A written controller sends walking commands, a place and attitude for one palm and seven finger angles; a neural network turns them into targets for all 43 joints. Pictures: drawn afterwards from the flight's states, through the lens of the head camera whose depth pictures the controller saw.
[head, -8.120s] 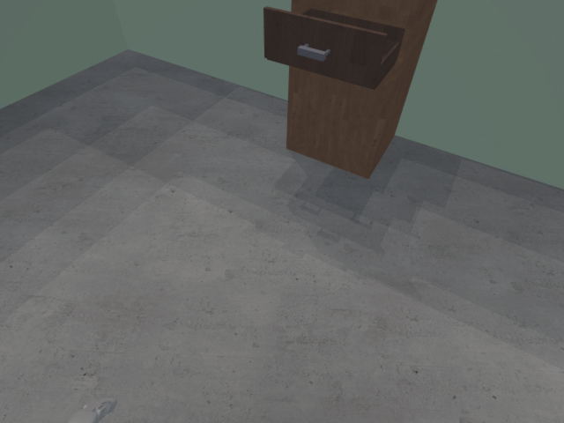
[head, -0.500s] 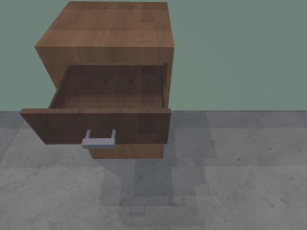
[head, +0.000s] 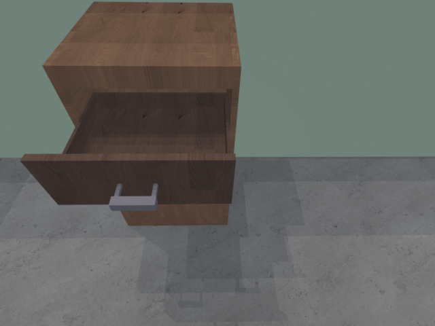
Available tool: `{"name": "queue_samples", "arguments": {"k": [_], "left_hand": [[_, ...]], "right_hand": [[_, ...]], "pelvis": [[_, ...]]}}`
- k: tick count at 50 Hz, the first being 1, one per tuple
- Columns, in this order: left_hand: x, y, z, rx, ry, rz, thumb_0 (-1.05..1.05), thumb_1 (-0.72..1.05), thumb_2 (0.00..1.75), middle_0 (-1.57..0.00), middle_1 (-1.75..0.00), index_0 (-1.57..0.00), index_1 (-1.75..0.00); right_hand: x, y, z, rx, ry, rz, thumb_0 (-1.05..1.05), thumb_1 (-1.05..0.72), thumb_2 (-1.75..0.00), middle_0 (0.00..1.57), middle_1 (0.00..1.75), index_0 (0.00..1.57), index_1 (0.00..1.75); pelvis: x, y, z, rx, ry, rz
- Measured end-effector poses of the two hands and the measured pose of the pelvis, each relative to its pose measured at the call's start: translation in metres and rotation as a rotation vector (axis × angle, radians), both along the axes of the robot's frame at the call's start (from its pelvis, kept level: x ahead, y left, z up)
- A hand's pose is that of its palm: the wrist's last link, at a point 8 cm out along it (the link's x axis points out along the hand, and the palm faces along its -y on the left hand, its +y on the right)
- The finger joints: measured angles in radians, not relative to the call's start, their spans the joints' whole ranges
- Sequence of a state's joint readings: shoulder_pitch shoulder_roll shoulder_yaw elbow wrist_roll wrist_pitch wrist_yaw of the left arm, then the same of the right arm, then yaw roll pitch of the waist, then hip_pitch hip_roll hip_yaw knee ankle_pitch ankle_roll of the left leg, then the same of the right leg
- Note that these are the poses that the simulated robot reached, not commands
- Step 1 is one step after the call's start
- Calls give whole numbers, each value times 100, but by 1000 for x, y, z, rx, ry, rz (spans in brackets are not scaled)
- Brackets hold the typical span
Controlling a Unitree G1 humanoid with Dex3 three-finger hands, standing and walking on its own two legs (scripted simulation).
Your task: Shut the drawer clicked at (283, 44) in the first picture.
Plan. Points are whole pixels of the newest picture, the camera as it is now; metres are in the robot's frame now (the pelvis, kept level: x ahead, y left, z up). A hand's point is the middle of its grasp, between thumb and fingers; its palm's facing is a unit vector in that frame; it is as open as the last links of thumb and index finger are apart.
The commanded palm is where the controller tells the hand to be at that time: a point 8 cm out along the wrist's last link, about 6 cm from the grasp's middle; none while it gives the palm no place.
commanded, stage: shuffle to correct the standing spot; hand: left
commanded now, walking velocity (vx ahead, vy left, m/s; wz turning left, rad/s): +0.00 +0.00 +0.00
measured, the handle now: (135, 195) +0.39 +0.22 -0.05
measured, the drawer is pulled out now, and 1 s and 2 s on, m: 0.26 0.26 0.26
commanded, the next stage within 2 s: come to a stop and stand still in 0.26 s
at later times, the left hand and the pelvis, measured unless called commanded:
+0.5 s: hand out of the picture +0.06 +0.17 -0.18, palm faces +0.03 -0.98 -0.22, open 7.4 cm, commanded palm none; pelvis +0.07 -0.01 -0.01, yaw +1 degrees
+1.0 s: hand out of the picture +0.09 +0.18 -0.17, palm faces +0.05 -0.97 -0.23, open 7.4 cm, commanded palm none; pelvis +0.06 +0.00 +0.00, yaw +1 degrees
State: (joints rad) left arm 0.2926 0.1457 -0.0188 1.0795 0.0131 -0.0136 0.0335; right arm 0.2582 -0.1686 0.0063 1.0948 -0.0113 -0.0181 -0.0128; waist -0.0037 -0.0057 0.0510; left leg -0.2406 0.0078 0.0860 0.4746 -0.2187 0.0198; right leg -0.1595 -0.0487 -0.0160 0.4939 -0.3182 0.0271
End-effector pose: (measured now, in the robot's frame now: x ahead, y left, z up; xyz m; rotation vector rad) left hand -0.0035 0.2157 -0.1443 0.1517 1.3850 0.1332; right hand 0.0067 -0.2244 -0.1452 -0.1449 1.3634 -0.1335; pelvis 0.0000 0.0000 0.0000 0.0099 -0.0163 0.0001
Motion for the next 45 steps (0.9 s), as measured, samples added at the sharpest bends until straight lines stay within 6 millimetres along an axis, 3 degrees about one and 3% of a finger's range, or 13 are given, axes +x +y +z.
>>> {"name": "queue_samples", "arguments": {"k": [9, 18, 25, 29, 38, 45], "left_hand": [[0, -4, -6, -18, 23, 24, 1, 91, 89, -20, -30, -20, -30], [7, 7, -14, -16, 96, 52, 0, 91, 89, -20, -30, -19, -30], [57, 3, -6, 35, 39, 34, 1, 91, 89, -20, -30, -19, -30], [83, -5, 0, 45, -29, 38, 1, 91, 89, -20, -30, -19, -30], [89, 8, -10, 27, -14, 42, 1, 93, 89, -20, -30, -20, -30], [94, 19, -4, 41, -40, 40, 1, 92, 89, -20, -30, -20, -30]], "right_hand": [[14, -5, 0, -9, 12, 15, 0, -91, -90, 20, 30, 20, 30], [39, 4, -5, -14, 30, 18, 0, -91, -90, 20, 30, 20, 30], [43, 2, -16, 23, 79, -5, 0, -91, -90, 20, 30, 20, 30], [58, -2, -18, 32, 105, -6, 0, -91, -90, 20, 30, 20, 30], [117, -14, -4, -56, -31, 17, 1, -93, -90, 20, 30, 20, 30], [130, -4, 2, -42, -114, 48, 0, -92, -90, 20, 30, 20, 30]], "pelvis": [[12, -3, -3, -4, 4, 18], [47, 1, -11, 4, 23, 18], [68, -11, -12, 15, 20, 13], [79, -14, -9, 0, 26, 41], [79, -2, -9, 12, 6, 14], [68, 2, -5, 26, 0, 7]]}}
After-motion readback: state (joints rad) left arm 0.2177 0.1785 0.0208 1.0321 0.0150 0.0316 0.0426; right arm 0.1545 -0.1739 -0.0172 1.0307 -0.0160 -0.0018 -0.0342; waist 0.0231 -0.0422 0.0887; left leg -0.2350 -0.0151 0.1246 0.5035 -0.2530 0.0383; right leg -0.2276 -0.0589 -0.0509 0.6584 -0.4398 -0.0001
